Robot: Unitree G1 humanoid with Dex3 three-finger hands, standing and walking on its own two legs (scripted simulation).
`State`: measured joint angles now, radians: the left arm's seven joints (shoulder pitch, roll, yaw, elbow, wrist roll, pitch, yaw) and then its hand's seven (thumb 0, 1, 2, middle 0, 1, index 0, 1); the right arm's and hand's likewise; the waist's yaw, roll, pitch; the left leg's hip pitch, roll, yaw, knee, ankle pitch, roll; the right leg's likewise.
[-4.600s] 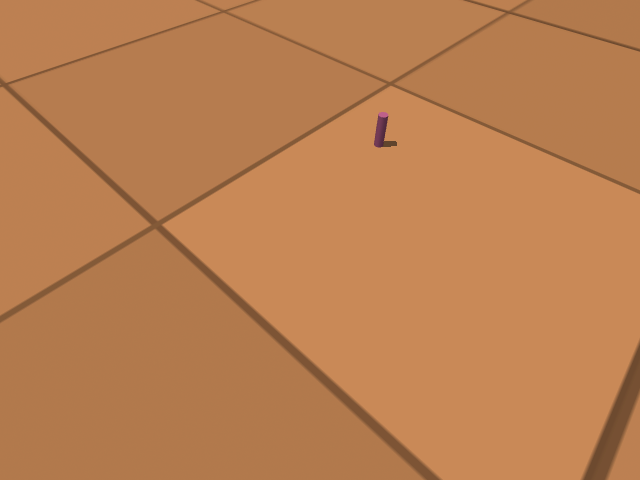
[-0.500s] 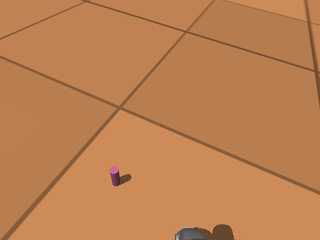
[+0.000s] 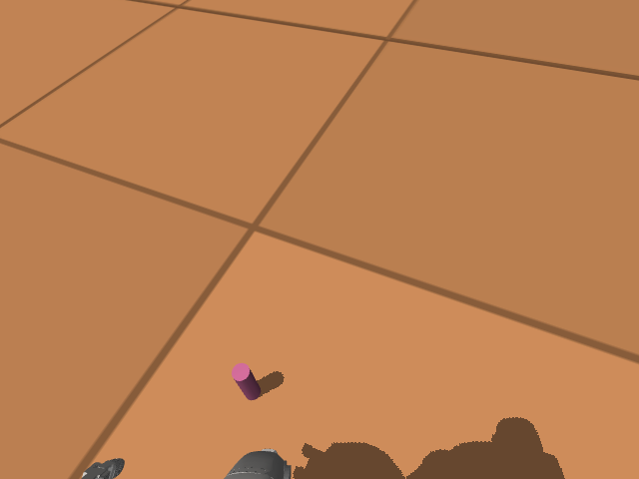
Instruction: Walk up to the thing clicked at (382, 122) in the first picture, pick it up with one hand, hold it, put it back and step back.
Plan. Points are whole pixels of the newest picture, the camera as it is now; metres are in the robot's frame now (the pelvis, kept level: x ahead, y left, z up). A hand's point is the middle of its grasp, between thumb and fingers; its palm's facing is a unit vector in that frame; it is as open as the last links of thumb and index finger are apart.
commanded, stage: walk up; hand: left
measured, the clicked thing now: (247, 382) +0.44 +0.27 -0.68
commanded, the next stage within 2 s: none
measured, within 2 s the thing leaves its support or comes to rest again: neither
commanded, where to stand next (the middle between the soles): +0.11 +0.04 m, yaw +2 degrees
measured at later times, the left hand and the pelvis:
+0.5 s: hand out of the picture +0.02 +0.29 -0.16, palm faces +0.02 -0.93 -0.36, open 7.4 cm; pelvis -0.01 +0.02 +0.00, yaw +2 degrees
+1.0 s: hand out of the picture +0.09 +0.27 -0.15, palm faces +0.01 -0.94 -0.33, open 7.4 cm; pelvis +0.02 +0.02 +0.01, yaw +2 degrees
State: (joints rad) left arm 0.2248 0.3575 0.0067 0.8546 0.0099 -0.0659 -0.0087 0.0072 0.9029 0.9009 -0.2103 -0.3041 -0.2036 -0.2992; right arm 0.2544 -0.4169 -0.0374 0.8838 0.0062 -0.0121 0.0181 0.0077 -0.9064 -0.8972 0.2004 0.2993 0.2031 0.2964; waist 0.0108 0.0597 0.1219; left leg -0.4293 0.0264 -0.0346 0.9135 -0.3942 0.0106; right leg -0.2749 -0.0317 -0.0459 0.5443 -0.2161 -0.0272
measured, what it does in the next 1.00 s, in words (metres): steps on the spot: left foot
